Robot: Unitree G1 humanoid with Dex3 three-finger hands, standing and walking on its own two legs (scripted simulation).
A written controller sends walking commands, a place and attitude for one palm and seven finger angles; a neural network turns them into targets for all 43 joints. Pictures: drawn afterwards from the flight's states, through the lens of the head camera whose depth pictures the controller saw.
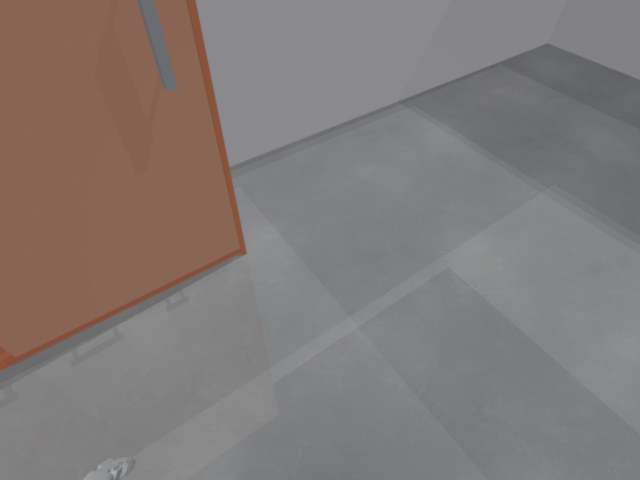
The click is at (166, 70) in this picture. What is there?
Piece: wardrobe's sliding door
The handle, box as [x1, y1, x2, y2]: [137, 0, 177, 90]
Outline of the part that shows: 137,0 163,86 167,90 177,87 153,0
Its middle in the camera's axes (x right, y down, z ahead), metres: -0.37 -0.47 +0.83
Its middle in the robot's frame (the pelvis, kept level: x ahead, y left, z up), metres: +0.94 +0.43 +0.15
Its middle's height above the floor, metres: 0.92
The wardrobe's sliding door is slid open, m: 0.00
